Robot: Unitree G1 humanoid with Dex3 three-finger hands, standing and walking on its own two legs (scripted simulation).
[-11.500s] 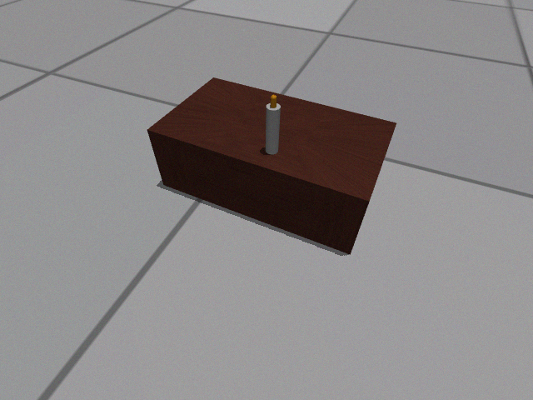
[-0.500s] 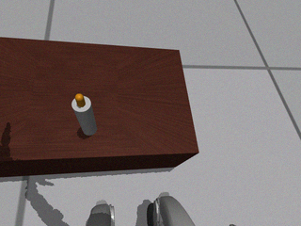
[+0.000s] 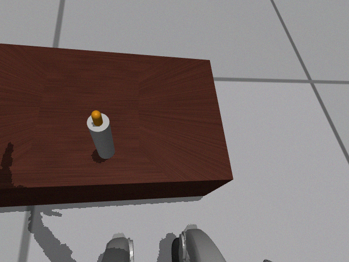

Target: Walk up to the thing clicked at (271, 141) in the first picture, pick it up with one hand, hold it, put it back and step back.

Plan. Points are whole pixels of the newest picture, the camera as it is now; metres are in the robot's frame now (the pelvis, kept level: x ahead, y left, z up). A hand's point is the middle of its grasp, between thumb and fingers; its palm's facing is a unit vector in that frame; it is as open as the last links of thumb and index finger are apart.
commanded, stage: go down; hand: left
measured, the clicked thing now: (102, 135) +0.49 +0.15 -0.18
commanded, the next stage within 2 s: approach in 1.84 s
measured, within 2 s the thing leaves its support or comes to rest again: neither
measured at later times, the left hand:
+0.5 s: hand out of the picture +0.44 +0.36 +0.06, palm faces +0.11 -0.99 -0.03, open 17.1 cm
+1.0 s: hand out of the picture +0.44 +0.36 +0.07, palm faces +0.10 -1.00 -0.01, open 17.1 cm
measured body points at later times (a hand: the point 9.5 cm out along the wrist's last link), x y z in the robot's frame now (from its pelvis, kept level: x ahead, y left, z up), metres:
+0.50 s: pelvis +0.00 +0.00 +0.00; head +0.15 +0.05 +0.42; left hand +0.43 +0.41 +0.07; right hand +0.04 -0.27 -0.09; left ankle +0.01 +0.09 -0.64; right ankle +0.04 -0.15 -0.64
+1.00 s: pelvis +0.00 -0.01 -0.01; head +0.15 +0.05 +0.41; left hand +0.43 +0.41 +0.07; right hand +0.05 -0.28 -0.10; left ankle +0.01 +0.09 -0.64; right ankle +0.04 -0.15 -0.64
